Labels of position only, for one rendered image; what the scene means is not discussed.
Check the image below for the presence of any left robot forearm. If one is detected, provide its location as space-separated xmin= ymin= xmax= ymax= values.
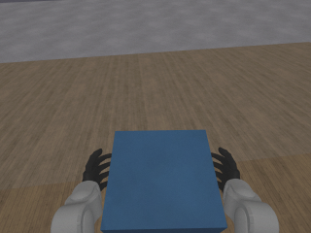
xmin=51 ymin=181 xmax=103 ymax=233

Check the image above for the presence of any carton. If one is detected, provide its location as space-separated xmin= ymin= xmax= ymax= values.
xmin=100 ymin=129 xmax=227 ymax=233

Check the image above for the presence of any right robot forearm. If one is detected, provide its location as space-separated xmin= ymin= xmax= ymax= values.
xmin=223 ymin=179 xmax=280 ymax=233

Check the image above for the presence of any robot left hand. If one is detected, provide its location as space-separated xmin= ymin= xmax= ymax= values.
xmin=82 ymin=149 xmax=112 ymax=191

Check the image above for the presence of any robot right hand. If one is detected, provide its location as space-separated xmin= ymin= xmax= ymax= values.
xmin=211 ymin=147 xmax=240 ymax=193

